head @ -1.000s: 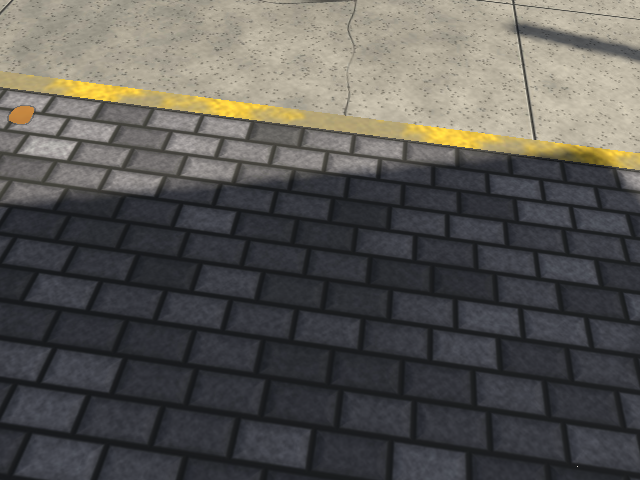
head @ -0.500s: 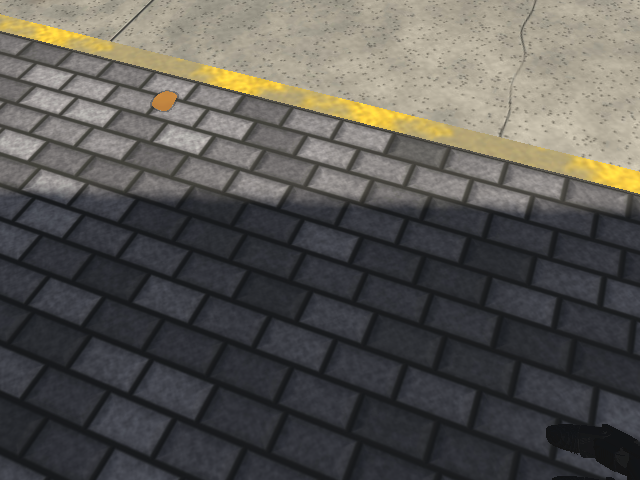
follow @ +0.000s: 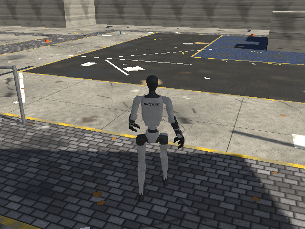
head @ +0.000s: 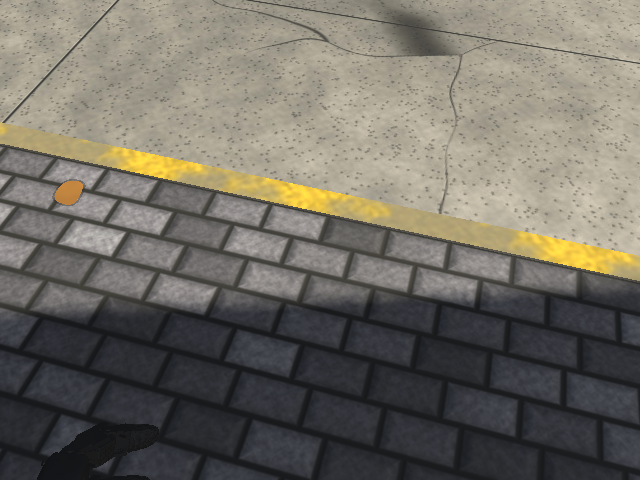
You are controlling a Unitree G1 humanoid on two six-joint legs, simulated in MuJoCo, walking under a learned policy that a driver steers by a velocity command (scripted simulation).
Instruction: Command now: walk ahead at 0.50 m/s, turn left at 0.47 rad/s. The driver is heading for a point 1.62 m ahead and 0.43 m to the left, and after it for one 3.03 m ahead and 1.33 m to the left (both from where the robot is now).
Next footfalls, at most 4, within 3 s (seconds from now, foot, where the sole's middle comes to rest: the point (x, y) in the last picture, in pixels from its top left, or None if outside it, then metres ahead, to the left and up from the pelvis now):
0.06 right None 0.20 -0.14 -0.78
0.58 left None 0.42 0.18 -0.78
1.08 right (236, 357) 0.76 0.13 -0.78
1.58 left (105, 315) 0.91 0.44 -0.78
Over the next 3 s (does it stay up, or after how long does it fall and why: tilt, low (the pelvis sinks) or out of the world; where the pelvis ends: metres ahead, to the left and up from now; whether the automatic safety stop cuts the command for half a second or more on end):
stays up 1.60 0.36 0.00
